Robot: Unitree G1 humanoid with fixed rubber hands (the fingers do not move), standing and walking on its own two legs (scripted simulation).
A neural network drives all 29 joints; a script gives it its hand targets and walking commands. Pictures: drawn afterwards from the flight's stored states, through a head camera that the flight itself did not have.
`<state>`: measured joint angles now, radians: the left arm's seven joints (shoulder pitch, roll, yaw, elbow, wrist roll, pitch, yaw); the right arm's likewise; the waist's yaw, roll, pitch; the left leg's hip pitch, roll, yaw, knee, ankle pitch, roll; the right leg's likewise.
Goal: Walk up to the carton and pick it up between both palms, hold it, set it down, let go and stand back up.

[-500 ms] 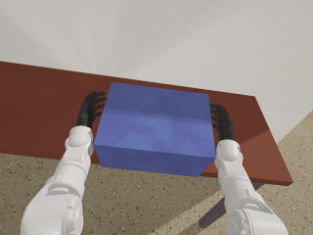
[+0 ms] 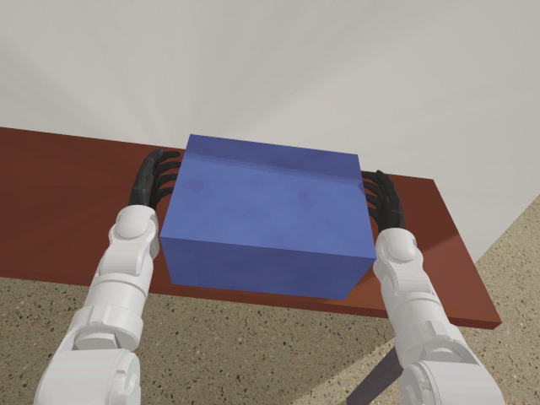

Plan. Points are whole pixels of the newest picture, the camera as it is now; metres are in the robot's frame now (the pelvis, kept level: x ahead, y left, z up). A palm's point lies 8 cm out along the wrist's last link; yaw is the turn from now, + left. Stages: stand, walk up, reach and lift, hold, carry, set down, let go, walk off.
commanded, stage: reach and lift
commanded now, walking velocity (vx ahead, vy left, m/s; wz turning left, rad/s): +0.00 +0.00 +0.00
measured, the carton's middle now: (267, 217) +0.41 +0.00 +0.09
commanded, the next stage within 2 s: hold in 1.64 s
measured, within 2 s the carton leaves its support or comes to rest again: neither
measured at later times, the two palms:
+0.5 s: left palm (155, 215) +0.37 +0.17 +0.12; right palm (408, 242) +0.35 -0.20 +0.12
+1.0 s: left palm (139, 210) +0.35 +0.18 +0.16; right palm (417, 234) +0.33 -0.19 +0.16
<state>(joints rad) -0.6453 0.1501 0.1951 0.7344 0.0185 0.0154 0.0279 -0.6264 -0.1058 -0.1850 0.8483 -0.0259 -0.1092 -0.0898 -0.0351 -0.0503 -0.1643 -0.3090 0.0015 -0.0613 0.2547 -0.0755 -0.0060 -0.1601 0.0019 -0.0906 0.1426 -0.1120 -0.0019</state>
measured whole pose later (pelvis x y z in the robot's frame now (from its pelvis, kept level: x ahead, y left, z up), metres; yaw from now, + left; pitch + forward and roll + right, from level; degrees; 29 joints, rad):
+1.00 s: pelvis -0.04 +0.00 +0.00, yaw -1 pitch +0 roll -1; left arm -0.56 0.13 0.25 0.19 0.13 0.60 -0.02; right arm -0.61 -0.11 -0.12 0.47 0.10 0.36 -0.09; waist -0.07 -0.05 -0.04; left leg -0.22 0.02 -0.05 0.29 -0.06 -0.01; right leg -0.10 0.02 -0.07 0.23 -0.12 -0.01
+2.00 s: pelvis -0.02 -0.01 +0.00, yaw -1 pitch -3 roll -1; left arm -0.49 0.07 0.29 -0.08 0.16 0.79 -0.03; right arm -0.59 -0.17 -0.04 0.31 0.19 0.49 -0.11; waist -0.08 -0.04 -0.02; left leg -0.12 0.01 -0.04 0.27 -0.09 -0.01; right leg 0.01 0.01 -0.06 0.18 -0.13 -0.01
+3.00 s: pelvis -0.01 +0.00 +0.00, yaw -1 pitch -2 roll -1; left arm -0.44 0.07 0.28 -0.19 0.17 0.85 -0.03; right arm -0.57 -0.17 -0.04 0.24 0.23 0.54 -0.11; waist -0.08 -0.04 -0.05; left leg -0.14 0.01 -0.05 0.28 -0.11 -0.01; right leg 0.01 0.01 -0.06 0.16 -0.13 0.00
